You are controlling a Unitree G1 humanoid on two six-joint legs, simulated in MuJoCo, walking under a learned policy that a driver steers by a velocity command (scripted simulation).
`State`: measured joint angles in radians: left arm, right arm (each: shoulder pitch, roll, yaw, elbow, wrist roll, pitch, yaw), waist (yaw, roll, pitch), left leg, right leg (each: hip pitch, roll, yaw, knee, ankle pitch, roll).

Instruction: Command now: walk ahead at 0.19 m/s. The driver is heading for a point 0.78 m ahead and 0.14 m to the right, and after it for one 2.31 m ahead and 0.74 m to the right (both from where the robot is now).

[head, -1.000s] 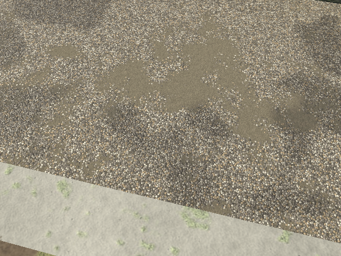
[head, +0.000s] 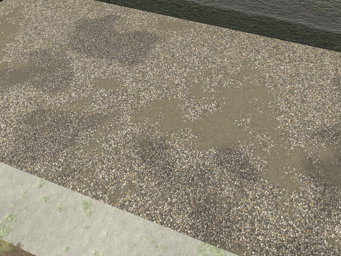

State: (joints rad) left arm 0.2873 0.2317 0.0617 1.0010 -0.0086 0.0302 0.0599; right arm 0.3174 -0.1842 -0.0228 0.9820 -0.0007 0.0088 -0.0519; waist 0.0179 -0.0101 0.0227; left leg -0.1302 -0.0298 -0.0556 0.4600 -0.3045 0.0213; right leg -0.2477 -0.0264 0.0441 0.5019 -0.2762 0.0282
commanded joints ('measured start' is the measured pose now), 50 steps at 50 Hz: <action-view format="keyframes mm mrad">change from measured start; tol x32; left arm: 1 -100 71 10 -82 -9 -39 -2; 10 395 234 65 61 8 -100 -49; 50 -32 91 6 -302 -5 88 6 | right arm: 1 62 -217 -55 -32 11 -10 -11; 50 -202 -210 -50 -149 -2 26 5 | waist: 1 -62 182 140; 10 116 -308 -56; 50 -35 116 -26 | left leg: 1 -95 256 -345 -315 -481 172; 7 -207 184 -171 -168 -132 148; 13 -714 54 -67 799 -88 84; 29 -355 41 81 120 235 58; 33 382 407 -442 -12 735 347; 39 -206 270 -113 -189 398 173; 50 -95 332 -51 -212 118 191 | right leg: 1 -197 35 -68 157 -126 -31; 5 -281 -45 -27 198 -164 -88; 8 236 46 -106 1 95 -74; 11 349 -378 670 -307 -154 -302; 31 174 -134 6 67 734 -144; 34 -267 137 148 909 -372 -13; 50 -184 -49 1 415 -146 -14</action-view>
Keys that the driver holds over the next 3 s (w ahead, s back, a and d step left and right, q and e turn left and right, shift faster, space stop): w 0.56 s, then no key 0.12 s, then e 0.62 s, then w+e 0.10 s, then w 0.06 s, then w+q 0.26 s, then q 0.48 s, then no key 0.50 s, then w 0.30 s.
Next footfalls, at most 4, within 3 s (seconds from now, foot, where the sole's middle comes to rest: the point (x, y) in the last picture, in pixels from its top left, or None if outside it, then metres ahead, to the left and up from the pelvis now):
0.64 left None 0.39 0.09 -0.78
1.14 right None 0.37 -0.18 -0.78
1.60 left None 0.43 0.09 -0.78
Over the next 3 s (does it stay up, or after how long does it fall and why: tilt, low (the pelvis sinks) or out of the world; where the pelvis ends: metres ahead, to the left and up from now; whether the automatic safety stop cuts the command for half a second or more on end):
stays up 0.39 -0.08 0.01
